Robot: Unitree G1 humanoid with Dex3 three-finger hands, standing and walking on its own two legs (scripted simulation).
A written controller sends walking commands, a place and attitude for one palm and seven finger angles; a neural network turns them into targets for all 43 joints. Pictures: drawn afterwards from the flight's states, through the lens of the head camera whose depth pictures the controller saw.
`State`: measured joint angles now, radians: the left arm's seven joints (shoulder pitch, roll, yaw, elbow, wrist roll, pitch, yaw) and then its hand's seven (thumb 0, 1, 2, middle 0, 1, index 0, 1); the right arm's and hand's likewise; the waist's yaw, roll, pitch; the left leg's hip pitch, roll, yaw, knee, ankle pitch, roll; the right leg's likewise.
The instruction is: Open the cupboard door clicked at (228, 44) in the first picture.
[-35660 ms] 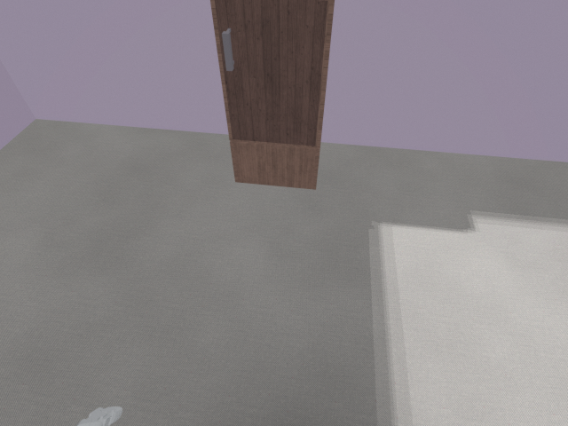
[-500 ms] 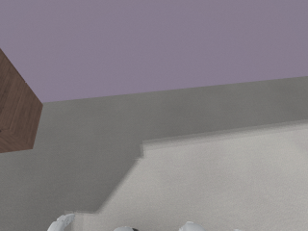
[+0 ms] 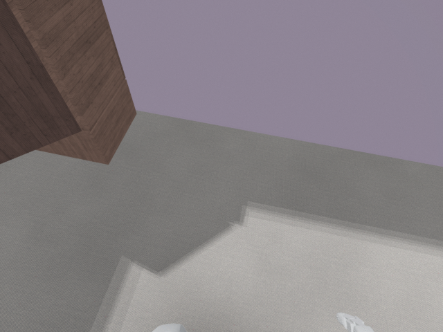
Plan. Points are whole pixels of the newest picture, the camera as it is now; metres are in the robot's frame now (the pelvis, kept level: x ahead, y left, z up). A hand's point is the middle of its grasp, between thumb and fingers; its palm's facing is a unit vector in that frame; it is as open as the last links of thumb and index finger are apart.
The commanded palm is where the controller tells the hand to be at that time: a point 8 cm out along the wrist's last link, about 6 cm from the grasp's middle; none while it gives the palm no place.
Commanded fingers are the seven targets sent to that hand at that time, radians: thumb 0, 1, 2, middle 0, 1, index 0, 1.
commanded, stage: turn to face it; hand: left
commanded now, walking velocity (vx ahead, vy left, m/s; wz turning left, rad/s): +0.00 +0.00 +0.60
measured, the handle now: out of the picture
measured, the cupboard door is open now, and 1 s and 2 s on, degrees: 47 47 47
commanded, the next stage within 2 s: take the last steps up to it in 1.04 s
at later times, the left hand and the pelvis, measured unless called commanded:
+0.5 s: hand out of the picture +0.09 +0.18 -0.13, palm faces +0.23 -0.93 -0.29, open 7.4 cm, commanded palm none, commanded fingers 0.00 0.90 0.90 -0.20 -0.30 -0.20 -0.30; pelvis +0.01 -0.05 +0.00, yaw +16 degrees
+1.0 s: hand out of the picture -0.08 +0.18 -0.17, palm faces +0.56 -0.79 -0.24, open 7.4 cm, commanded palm none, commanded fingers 0.00 0.90 0.90 -0.20 -0.30 -0.20 -0.30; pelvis +0.00 -0.03 +0.01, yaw +32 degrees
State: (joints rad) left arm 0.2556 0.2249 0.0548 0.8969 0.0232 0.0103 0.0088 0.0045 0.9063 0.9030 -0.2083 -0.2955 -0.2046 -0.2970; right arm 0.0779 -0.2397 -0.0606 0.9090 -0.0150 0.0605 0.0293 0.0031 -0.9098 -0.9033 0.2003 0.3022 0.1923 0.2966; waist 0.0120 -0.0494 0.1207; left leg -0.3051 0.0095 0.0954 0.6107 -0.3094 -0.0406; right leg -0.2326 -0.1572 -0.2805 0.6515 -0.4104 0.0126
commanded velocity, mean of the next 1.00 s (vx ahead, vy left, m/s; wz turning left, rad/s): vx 0.00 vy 0.00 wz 0.49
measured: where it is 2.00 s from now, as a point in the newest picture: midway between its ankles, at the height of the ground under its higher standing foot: outside the picture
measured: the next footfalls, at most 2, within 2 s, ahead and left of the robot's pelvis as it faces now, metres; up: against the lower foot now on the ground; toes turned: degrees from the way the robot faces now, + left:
right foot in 0.44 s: +0.07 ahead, -0.15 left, +0.00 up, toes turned +11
left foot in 0.84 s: -0.02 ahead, +0.08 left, +0.00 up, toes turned +34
